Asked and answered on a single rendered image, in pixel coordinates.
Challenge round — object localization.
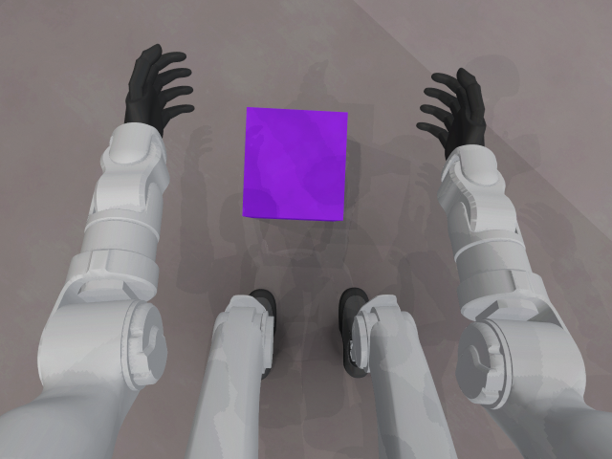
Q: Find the carton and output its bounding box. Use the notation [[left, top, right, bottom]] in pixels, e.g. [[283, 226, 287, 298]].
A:
[[242, 107, 348, 222]]

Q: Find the left robot hand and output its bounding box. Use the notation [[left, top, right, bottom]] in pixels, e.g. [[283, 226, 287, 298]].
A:
[[124, 44, 195, 138]]

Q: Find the robot left upper arm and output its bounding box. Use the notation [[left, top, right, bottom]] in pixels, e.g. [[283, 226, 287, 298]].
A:
[[0, 299, 167, 459]]

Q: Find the robot left forearm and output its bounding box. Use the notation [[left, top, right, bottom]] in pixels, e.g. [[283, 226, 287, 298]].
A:
[[37, 122, 170, 385]]

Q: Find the robot right foot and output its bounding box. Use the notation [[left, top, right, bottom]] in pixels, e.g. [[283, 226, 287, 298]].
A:
[[339, 288, 369, 378]]

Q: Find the robot left shin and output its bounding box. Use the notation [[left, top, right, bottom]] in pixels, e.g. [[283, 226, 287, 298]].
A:
[[211, 295, 266, 369]]

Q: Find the robot right forearm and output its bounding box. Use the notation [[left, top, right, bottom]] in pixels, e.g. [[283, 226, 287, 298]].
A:
[[437, 144, 586, 395]]

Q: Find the robot right upper arm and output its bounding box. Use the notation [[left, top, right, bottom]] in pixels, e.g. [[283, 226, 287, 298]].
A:
[[455, 318, 612, 459]]

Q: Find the right robot hand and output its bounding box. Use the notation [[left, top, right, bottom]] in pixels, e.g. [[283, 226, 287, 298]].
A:
[[416, 68, 487, 160]]

